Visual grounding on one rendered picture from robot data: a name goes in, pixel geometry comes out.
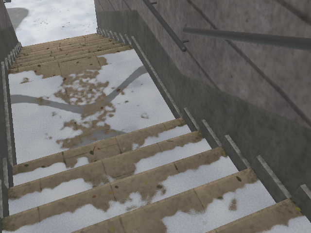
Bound stairs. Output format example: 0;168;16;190
1;117;311;233
11;33;126;69

